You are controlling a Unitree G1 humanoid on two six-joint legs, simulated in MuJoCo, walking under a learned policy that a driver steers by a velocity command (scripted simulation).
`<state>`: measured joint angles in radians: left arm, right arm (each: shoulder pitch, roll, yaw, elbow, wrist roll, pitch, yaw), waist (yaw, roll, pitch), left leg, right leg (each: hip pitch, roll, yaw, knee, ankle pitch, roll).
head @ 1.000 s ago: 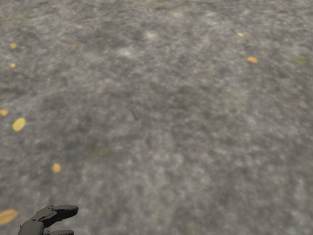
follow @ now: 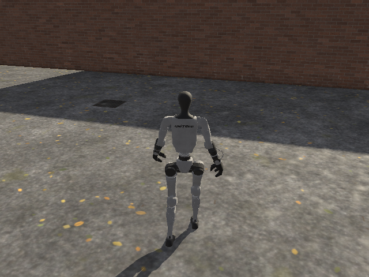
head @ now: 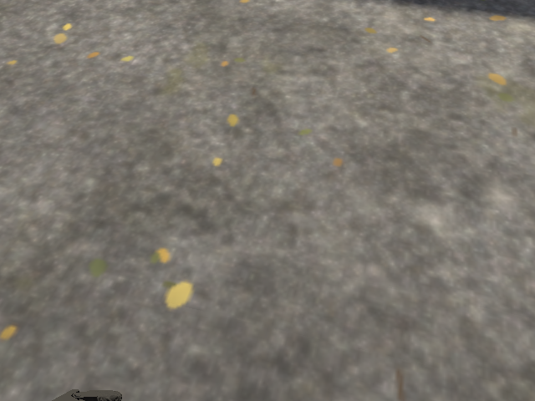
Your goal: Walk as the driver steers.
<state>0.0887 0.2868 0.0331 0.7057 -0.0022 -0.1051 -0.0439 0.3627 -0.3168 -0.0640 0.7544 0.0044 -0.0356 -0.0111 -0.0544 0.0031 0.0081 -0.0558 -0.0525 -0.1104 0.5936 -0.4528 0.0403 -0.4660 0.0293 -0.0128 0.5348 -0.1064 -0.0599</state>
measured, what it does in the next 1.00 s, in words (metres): walks ahead, turning right: left foot, then right foot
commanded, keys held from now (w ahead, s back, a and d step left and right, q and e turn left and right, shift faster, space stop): w+e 1.00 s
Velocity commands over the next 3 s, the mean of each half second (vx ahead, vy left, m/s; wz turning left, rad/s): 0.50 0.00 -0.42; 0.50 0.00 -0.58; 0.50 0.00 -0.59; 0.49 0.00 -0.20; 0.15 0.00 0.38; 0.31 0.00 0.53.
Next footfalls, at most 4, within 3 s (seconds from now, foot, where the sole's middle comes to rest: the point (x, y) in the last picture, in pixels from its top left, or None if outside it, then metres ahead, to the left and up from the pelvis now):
0.48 left None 0.45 0.06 -0.76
0.98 right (387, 349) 0.59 -0.30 -0.76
1.46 left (371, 239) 0.94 -0.32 -0.76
1.96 right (500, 250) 0.88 -0.69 -0.76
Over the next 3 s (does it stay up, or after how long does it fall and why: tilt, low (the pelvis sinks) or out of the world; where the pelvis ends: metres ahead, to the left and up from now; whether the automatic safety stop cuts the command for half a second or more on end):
stays up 1.06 -0.72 0.02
